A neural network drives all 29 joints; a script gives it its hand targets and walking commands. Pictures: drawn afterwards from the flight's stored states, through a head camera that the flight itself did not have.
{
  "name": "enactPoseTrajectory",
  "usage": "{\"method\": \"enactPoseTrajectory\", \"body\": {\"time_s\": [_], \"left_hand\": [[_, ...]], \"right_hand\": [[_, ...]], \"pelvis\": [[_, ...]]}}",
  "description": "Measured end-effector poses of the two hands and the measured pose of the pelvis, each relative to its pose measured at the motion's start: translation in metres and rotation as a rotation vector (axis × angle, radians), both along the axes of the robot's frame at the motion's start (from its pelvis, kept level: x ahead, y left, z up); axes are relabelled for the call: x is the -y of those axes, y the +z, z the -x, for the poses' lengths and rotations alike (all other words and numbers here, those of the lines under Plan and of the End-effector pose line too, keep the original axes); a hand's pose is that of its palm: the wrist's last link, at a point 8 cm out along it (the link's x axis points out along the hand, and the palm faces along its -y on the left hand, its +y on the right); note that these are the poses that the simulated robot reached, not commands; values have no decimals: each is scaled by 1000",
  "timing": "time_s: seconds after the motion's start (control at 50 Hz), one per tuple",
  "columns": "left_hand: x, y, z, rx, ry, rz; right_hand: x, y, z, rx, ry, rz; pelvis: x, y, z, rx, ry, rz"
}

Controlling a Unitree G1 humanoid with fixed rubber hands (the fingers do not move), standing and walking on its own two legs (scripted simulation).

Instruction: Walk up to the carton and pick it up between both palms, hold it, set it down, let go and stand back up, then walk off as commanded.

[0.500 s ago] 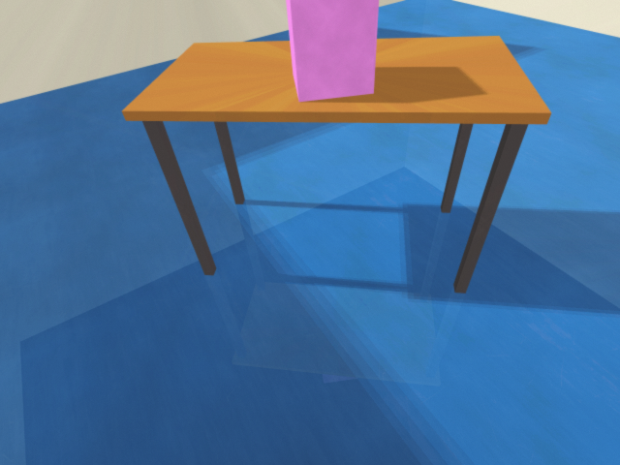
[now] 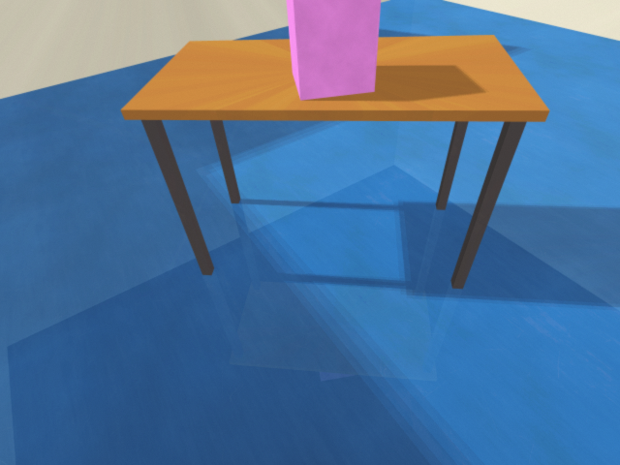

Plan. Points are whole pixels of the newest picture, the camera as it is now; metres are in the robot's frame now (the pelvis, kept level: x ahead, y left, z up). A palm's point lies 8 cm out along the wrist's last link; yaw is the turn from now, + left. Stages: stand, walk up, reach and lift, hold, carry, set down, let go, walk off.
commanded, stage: walk off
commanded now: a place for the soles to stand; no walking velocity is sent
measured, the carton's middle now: (330, 36) +1.14 -0.05 +0.14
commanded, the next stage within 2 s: stand in 0.90 s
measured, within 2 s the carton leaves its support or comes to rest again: neither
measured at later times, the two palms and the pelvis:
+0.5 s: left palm out of the picture +0.13 +0.29 -0.09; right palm out of the picture +0.14 -0.31 -0.09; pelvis +0.03 -0.01 +0.02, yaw -1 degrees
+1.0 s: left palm out of the picture +0.13 +0.27 -0.09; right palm out of the picture +0.13 -0.32 -0.10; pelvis +0.05 -0.03 +0.02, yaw +1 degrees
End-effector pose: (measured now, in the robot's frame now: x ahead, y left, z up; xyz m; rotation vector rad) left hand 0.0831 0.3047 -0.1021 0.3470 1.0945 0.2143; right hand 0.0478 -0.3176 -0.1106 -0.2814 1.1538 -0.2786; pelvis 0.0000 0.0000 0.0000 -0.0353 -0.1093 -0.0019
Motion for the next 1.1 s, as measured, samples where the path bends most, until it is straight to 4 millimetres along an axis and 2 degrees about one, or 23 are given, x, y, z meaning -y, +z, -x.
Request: {"method": "enactPoseTrajectory", "body": {"time_s": [0.14,0.48,0.64,0.72,0.82,0.98,1.1], "left_hand": [[-3,0,-12,-28,-4,11],[9,9,-48,-32,-17,11],[16,14,-49,-21,-5,1],[15,14,-45,-34,6,-1],[16,15,-42,-47,24,-3],[28,15,-43,-60,39,11],[38,17,-46,-75,40,32]], "right_hand": [[-7,7,-10,-25,21,5],[-9,17,-83,23,81,-9],[-4,18,-106,55,98,-17],[-3,17,-107,57,96,-22],[-4,13,-98,27,96,-35],[0,10,-87,-30,79,-48],[2,14,-85,-49,59,-45]], "pelvis": [[-1,6,-9,-19,-18,-7],[7,17,-33,-50,-9,-22],[14,17,-36,-42,8,-30],[13,17,-38,-40,14,-41],[18,18,-42,-50,16,-38],[27,21,-45,-43,15,-38],[28,28,-44,-38,1,-34]]}}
